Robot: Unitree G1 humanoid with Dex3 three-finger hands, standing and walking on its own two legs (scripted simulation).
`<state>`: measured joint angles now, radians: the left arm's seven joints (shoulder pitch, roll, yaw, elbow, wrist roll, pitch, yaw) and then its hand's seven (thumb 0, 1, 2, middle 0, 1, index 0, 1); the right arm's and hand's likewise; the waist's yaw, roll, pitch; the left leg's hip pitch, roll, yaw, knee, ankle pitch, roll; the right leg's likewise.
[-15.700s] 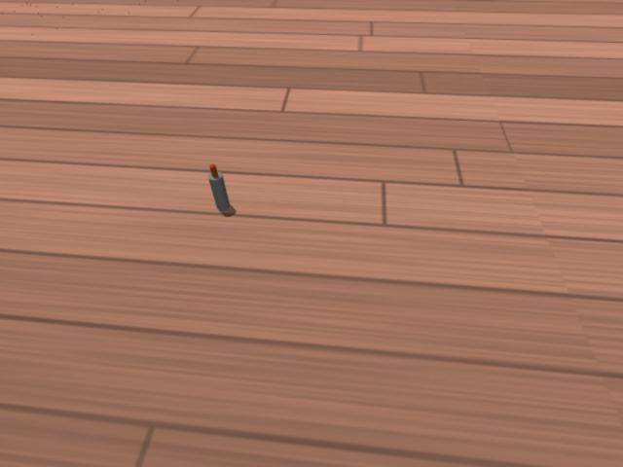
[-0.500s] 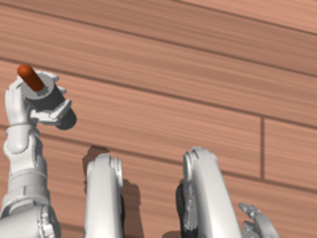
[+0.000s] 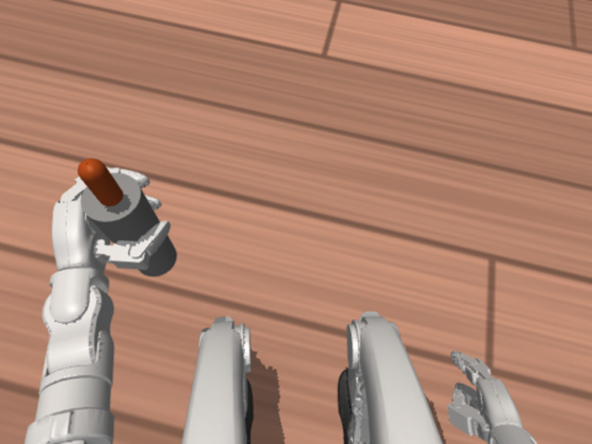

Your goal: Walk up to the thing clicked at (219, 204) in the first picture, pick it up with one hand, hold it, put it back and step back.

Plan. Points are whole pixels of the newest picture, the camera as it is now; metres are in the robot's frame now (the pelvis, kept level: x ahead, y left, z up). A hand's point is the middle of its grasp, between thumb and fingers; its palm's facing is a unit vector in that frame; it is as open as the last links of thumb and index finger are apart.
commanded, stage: lift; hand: left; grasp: from the side
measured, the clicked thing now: (130, 222) +0.39 +0.22 +0.00
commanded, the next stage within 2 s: hold in 1.28 s
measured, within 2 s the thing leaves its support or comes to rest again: neither
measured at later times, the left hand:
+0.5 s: hand (75, 174) +0.38 +0.21 +0.15, palm faces +0.15 -0.99 -0.04, open 8.5 cm
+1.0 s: hand (60, 130) +0.38 +0.19 +0.21, palm faces +0.16 -0.99 -0.02, open 8.5 cm
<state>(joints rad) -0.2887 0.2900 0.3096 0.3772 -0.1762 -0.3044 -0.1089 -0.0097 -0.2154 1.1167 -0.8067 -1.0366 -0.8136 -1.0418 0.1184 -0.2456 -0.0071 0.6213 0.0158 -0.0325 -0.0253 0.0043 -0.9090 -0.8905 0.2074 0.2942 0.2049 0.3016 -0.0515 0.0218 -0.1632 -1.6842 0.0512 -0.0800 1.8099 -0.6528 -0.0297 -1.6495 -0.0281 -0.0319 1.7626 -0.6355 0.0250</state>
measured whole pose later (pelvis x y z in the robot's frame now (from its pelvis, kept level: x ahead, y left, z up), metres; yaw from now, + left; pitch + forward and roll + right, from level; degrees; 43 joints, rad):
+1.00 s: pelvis +0.05 +0.00 +0.18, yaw +2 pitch +12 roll -2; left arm -0.09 0.20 0.15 0.35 -0.16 -0.30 -0.02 -0.01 -0.22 1.12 -0.81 -1.04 -0.81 -1.04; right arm 0.22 -0.21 0.02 0.66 0.00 -0.06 -0.05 0.01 -0.91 -0.89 0.21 0.29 0.20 0.30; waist -0.03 0.01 -0.07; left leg -0.80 0.06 -0.03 1.07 -0.48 -0.03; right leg -0.77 -0.03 -0.04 1.02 -0.46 0.02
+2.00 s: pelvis +0.06 +0.00 +0.21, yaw +2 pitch +5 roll -2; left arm -0.08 0.18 0.14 0.37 -0.16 -0.31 -0.02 -0.01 -0.22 1.12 -0.81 -1.03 -0.81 -1.04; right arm 0.22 -0.20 0.01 0.67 -0.01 -0.06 -0.04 0.01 -0.91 -0.89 0.21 0.29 0.20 0.30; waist -0.03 0.01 -0.02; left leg -0.55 0.06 -0.02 0.88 -0.42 -0.03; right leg -0.53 -0.03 -0.03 0.83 -0.40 0.03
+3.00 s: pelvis +0.05 +0.00 +0.22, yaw +2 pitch +4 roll -1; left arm -0.10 0.18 0.14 0.44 -0.15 -0.35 -0.03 -0.01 -0.22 1.12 -0.81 -1.03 -0.81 -1.04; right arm 0.22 -0.21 0.01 0.69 -0.01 -0.07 -0.03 0.01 -0.91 -0.90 0.21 0.29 0.20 0.30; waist -0.03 0.00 -0.01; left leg -0.53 0.05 -0.01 0.85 -0.39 -0.03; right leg -0.51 -0.03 -0.03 0.80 -0.37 0.03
